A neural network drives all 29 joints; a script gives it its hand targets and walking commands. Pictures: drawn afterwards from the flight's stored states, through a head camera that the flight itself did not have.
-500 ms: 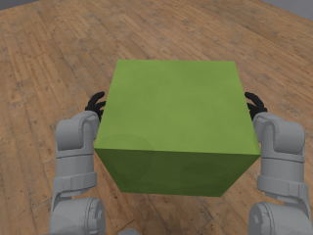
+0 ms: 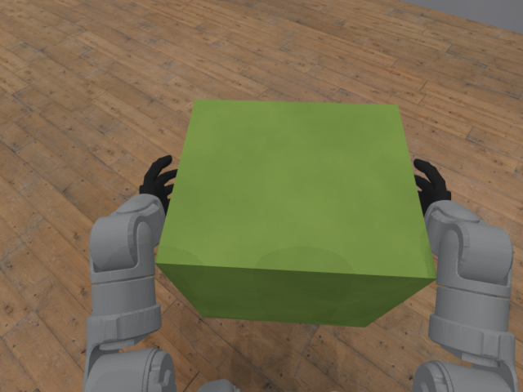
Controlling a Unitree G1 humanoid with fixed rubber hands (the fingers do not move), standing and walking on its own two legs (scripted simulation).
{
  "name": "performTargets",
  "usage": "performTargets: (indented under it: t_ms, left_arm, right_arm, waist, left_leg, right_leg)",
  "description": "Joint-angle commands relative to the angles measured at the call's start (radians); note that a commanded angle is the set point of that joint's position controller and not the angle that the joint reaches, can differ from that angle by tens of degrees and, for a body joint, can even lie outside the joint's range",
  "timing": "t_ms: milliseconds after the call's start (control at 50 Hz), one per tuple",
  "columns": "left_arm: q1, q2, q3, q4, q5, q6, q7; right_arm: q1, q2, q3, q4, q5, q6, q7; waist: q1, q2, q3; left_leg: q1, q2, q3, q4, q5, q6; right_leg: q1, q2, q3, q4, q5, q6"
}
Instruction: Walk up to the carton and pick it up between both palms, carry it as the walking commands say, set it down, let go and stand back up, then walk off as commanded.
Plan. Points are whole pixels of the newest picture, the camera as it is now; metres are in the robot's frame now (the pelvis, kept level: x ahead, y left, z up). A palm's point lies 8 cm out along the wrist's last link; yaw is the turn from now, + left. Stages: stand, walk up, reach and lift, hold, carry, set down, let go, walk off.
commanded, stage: carry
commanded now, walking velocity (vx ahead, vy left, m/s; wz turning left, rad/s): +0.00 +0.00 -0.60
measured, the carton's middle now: (288, 224) +0.36 +0.02 +0.02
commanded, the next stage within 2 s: none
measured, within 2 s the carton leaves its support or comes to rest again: neither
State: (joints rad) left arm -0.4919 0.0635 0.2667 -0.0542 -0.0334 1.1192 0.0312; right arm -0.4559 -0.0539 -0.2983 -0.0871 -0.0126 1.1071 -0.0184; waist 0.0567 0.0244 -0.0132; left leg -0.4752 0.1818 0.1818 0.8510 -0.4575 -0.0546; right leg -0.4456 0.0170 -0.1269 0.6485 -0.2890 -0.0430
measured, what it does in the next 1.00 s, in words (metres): walks backwards, turning right: left foot, then right foot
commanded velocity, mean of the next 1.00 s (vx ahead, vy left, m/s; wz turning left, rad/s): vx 0.00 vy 0.00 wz -0.60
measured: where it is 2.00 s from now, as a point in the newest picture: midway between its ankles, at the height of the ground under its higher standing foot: outside the picture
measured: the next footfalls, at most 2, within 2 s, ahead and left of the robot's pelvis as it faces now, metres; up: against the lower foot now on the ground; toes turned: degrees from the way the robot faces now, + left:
left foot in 0.24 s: +0.03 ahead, +0.12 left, +0.00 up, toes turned -2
right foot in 0.50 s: -0.05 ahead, -0.12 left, +0.00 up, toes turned -27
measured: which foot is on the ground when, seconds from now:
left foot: up 0.00-0.22, down 0.24-0.52, up 0.54-0.78, down 0.80-1.00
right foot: down 0.00-0.26, up 0.28-0.48, down 0.50-0.82, up 0.84-1.00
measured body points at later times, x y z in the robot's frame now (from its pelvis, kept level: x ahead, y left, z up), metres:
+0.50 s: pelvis -0.06 +0.00 +0.00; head -0.06 +0.01 +0.45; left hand +0.32 +0.10 +0.11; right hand +0.20 -0.27 +0.10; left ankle -0.01 +0.12 -0.72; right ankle -0.08 -0.10 -0.72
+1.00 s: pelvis -0.13 +0.02 +0.01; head -0.13 +0.04 +0.46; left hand +0.25 +0.01 +0.10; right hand +0.03 -0.31 +0.11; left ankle -0.05 +0.11 -0.72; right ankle -0.18 -0.09 -0.67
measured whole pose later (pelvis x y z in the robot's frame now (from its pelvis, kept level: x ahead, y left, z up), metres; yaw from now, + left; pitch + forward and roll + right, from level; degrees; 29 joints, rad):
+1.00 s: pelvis -0.13 +0.02 +0.01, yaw -36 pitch +3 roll -2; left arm -0.41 0.10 0.22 -0.05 -0.02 1.18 0.03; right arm -0.40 -0.05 -0.25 -0.02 -0.01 1.13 -0.01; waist 0.04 -0.01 -0.07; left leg -0.36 0.15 0.20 0.61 -0.28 0.00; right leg -0.53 -0.03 -0.11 0.92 -0.44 0.01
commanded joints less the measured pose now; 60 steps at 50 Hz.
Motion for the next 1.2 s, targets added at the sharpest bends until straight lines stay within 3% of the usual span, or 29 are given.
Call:
performTargets:
  t_ms: [0, 60, 200, 220, 240, 260, 280, 320, 360, 460, 480, 500, 520, 540, 580, 660, 760, 780, 800, 820, 840, 880, 940, 1040, 1080, 1100, 1120, 1140, 1180]
  left_arm:
    - [-0.502, -0.980, -0.755, -0.119, -0.329, 0.016, -0.240]
    - [-0.612, -0.980, -0.787, -0.226, -0.332, -0.006, -0.227]
    - [-0.520, -0.916, -0.760, -0.224, -0.264, 0.004, -0.192]
    - [-0.491, -0.923, -0.758, -0.210, -0.256, 0.007, -0.194]
    - [-0.465, -0.947, -0.758, -0.206, -0.248, 0.013, -0.198]
    - [-0.664, -0.938, -0.807, -0.257, -0.291, 0.003, -0.201]
    - [-0.698, -0.926, -0.820, -0.244, -0.320, 0.001, -0.205]
    - [-0.639, -0.940, -0.818, -0.225, -0.335, 0.013, -0.219]
    - [-0.644, -0.941, -0.807, -0.171, -0.353, 0.019, -0.220]
    - [-0.554, -0.962, -0.779, -0.092, -0.368, 0.041, -0.230]
    - [-0.509, -0.970, -0.766, -0.067, -0.357, 0.045, -0.237]
    - [-0.514, -0.961, -0.757, -0.058, -0.354, 0.044, -0.243]
    - [-0.464, -0.944, -0.728, -0.029, -0.323, 0.040, -0.244]
    - [-0.528, -0.950, -0.734, -0.079, -0.341, 0.036, -0.245]
    - [-0.576, -0.979, -0.749, -0.135, -0.328, 0.025, -0.235]
    - [-0.619, -0.955, -0.745, -0.213, -0.311, 0.009, -0.209]
    - [-0.538, -0.925, -0.742, -0.205, -0.267, 0.016, -0.191]
    - [-0.525, -0.924, -0.746, -0.201, -0.266, 0.018, -0.191]
    - [-0.466, -0.937, -0.744, -0.191, -0.253, 0.024, -0.195]
    - [-0.592, -0.958, -0.779, -0.229, -0.279, 0.022, -0.201]
    - [-0.758, -0.935, -0.813, -0.248, -0.326, 0.011, -0.204]
    - [-0.582, -0.948, -0.797, -0.201, -0.322, 0.021, -0.221]
    - [-0.625, -0.959, -0.797, -0.160, -0.360, 0.025, -0.224]
    - [-0.563, -0.968, -0.773, -0.086, -0.370, 0.047, -0.231]
    - [-0.510, -0.973, -0.749, -0.037, -0.352, 0.052, -0.242]
    - [-0.451, -0.947, -0.732, -0.021, -0.326, 0.049, -0.245]
    - [-0.454, -0.962, -0.722, -0.046, -0.336, 0.046, -0.248]
    - [-0.552, -0.971, -0.744, -0.102, -0.348, 0.035, -0.242]
    - [-0.556, -0.989, -0.744, -0.150, -0.325, 0.024, -0.229]
  right_arm:
    - [-0.579, 0.915, 0.775, -0.135, 0.333, 0.017, 0.225]
    - [-0.695, 0.941, 0.809, -0.174, 0.386, -0.002, 0.233]
    - [-0.606, 0.938, 0.790, -0.099, 0.420, 0.002, 0.248]
    - [-0.579, 0.937, 0.773, -0.090, 0.414, 0.001, 0.252]
    - [-0.526, 0.912, 0.741, -0.061, 0.391, 0.001, 0.254]
    - [-0.657, 0.914, 0.759, -0.080, 0.397, -0.014, 0.251]
    - [-0.696, 0.919, 0.770, -0.102, 0.418, -0.012, 0.241]
    - [-0.617, 0.911, 0.757, -0.124, 0.381, -0.002, 0.231]
    - [-0.654, 0.881, 0.753, -0.128, 0.364, 0.004, 0.218]
    - [-0.566, 0.852, 0.712, -0.104, 0.319, 0.026, 0.202]
    - [-0.531, 0.856, 0.705, -0.088, 0.304, 0.032, 0.203]
    - [-0.562, 0.849, 0.708, -0.087, 0.304, 0.034, 0.206]
    - [-0.554, 0.874, 0.715, -0.102, 0.310, 0.040, 0.213]
    - [-0.619, 0.879, 0.742, -0.104, 0.335, 0.036, 0.217]
    - [-0.661, 0.930, 0.783, -0.132, 0.371, 0.023, 0.232]
    - [-0.708, 0.937, 0.797, -0.143, 0.425, 0.012, 0.238]
    - [-0.642, 0.932, 0.780, -0.097, 0.439, 0.014, 0.247]
    - [-0.621, 0.933, 0.769, -0.088, 0.435, 0.013, 0.248]
    - [-0.548, 0.923, 0.741, -0.062, 0.414, 0.013, 0.250]
    - [-0.583, 0.914, 0.729, -0.046, 0.391, 0.000, 0.251]
    - [-0.722, 0.920, 0.754, -0.089, 0.416, -0.009, 0.242]
    - [-0.548, 0.926, 0.727, -0.086, 0.374, 0.006, 0.233]
    - [-0.648, 0.880, 0.741, -0.148, 0.357, 0.008, 0.216]
    - [-0.558, 0.852, 0.704, -0.105, 0.312, 0.032, 0.201]
    - [-0.532, 0.854, 0.701, -0.074, 0.293, 0.041, 0.203]
    - [-0.509, 0.868, 0.700, -0.084, 0.291, 0.047, 0.209]
    - [-0.528, 0.885, 0.718, -0.086, 0.304, 0.048, 0.213]
    - [-0.636, 0.909, 0.762, -0.133, 0.350, 0.036, 0.222]
    - [-0.650, 0.946, 0.790, -0.142, 0.384, 0.028, 0.232]
  waist:
    - [-0.022, -0.257, -0.561]
    - [-0.037, -0.202, -0.533]
    - [-0.052, -0.180, -0.532]
    - [-0.057, -0.132, -0.531]
    - [-0.061, 0.123, -0.510]
    - [-0.064, 0.290, -0.479]
    - [-0.059, 0.226, -0.442]
    - [-0.053, 0.135, -0.382]
    - [-0.057, 0.149, -0.379]
    - [-0.054, 0.147, -0.403]
    - [-0.049, 0.075, -0.418]
    - [-0.045, -0.082, -0.423]
    - [-0.034, -0.356, -0.423]
    - [-0.028, -0.266, -0.451]
    - [-0.039, -0.176, -0.486]
    - [-0.042, -0.181, -0.488]
    - [-0.045, -0.181, -0.499]
    - [-0.053, -0.153, -0.506]
    - [-0.055, -0.022, -0.502]
    - [-0.069, 0.263, -0.435]
    - [-0.066, 0.248, -0.397]
    - [-0.056, 0.094, -0.378]
    - [-0.059, 0.141, -0.382]
    - [-0.060, 0.195, -0.409]
    - [-0.047, 0.040, -0.426]
    - [-0.043, -0.270, -0.435]
    - [-0.030, -0.318, -0.455]
    - [-0.030, -0.257, -0.478]
    - [-0.040, -0.198, -0.487]
  left_leg:
    - [-0.230, -0.077, -0.115, 0.230, -0.196, -0.042]
    - [-0.132, -0.094, -0.132, 0.152, -0.056, -0.031]
    - [0.180, -0.155, -0.079, -0.299, 0.130, -0.001]
    - [0.331, -0.089, -0.119, -0.374, 0.243, 0.024]
    - [0.480, 0.139, -0.354, -0.403, 0.567, 0.121]
    - [0.486, 0.323, -0.481, -0.425, 0.799, 0.240]
    - [0.425, 0.328, -0.467, -0.452, 0.758, 0.262]
    - [0.345, 0.234, -0.282, -0.452, 0.589, 0.197]
    - [0.302, 0.170, -0.131, -0.393, 0.579, 0.146]
    - [0.311, 0.173, -0.040, -0.237, 0.544, 0.086]
    - [0.253, 0.143, -0.010, -0.138, 0.476, 0.037]
    - [0.069, 0.100, -0.014, -0.008, 0.269, -0.027]
    - [-0.182, -0.061, 0.002, 0.085, -0.164, -0.069]
    - [-0.188, -0.047, -0.096, 0.194, -0.203, -0.056]
    - [-0.177, -0.059, -0.129, 0.223, -0.118, -0.038]
    - [-0.082, -0.106, -0.117, 0.114, 0.007, -0.019]
    - [0.141, -0.159, -0.083, -0.243, 0.052, 0.005]
    - [0.275, -0.127, -0.099, -0.372, 0.129, 0.018]
    - [0.417, 0.010, -0.243, -0.446, 0.136, 0.065]
    - [0.442, 0.234, -0.474, -0.517, 0.295, 0.169]
    - [0.416, 0.338, -0.496, -0.512, 0.470, 0.243]
    - [0.334, 0.250, -0.326, -0.490, 0.488, 0.203]
    - [0.324, 0.162, -0.107, -0.391, 0.585, 0.142]
    - [0.350, 0.189, -0.037, -0.247, 0.616, 0.100]
    - [0.169, 0.143, -0.010, -0.059, 0.427, -0.003]
    - [-0.110, 0.004, 0.015, 0.067, 0.030, -0.078]
    - [-0.200, -0.039, -0.059, 0.161, -0.195, -0.074]
    - [-0.208, -0.049, -0.096, 0.215, -0.186, -0.063]
    - [-0.170, -0.061, -0.127, 0.202, -0.089, -0.041]
  right_leg:
    - [0.636, -0.344, 0.409, -0.018, 1.380, -0.162]
    - [0.480, -0.275, 0.317, -0.078, 0.947, -0.115]
    - [0.305, -0.191, 0.292, -0.053, 0.636, -0.071]
    - [0.179, -0.158, 0.259, 0.000, 0.505, -0.031]
    - [-0.074, -0.048, 0.141, 0.181, 0.166, 0.034]
    - [-0.208, 0.009, 0.046, 0.357, -0.306, 0.047]
    - [-0.210, -0.055, 0.076, 0.455, -0.312, 0.045]
    - [-0.144, -0.093, 0.082, 0.387, -0.210, 0.050]
    - [-0.037, -0.058, 0.023, 0.259, -0.166, 0.055]
    - [0.116, -0.001, -0.048, -0.103, -0.014, 0.046]
    - [0.202, -0.055, 0.034, -0.207, 0.077, 0.035]
    - [0.326, -0.212, 0.250, -0.210, 0.418, 0.001]
    - [0.405, -0.409, 0.527, -0.187, 0.870, -0.141]
    - [0.464, -0.371, 0.473, -0.136, 1.011, -0.166]
    - [0.436, -0.315, 0.372, -0.136, 0.808, -0.139]
    - [0.323, -0.249, 0.315, -0.190, 0.418, -0.112]
    - [0.262, -0.209, 0.330, -0.183, 0.329, -0.086]
    - [0.179, -0.181, 0.305, -0.144, 0.292, -0.048]
    - [0.009, -0.118, 0.245, -0.046, 0.190, 0.008]
    - [-0.202, 0.012, 0.093, 0.171, -0.118, 0.049]
    - [-0.260, -0.036, 0.071, 0.368, -0.271, 0.046]
    - [-0.180, -0.089, 0.098, 0.446, -0.178, 0.043]
    - [-0.082, -0.054, 0.016, 0.297, -0.160, 0.056]
    - [0.058, 0.009, -0.068, -0.053, -0.046, 0.053]
    - [0.250, -0.115, 0.128, -0.221, 0.187, 0.025]
    - [0.365, -0.372, 0.479, -0.181, 0.763, -0.090]
    - [0.438, -0.382, 0.474, -0.119, 1.042, -0.166]
    - [0.460, -0.342, 0.424, -0.090, 1.079, -0.166]
    - [0.407, -0.290, 0.349, -0.122, 0.765, -0.127]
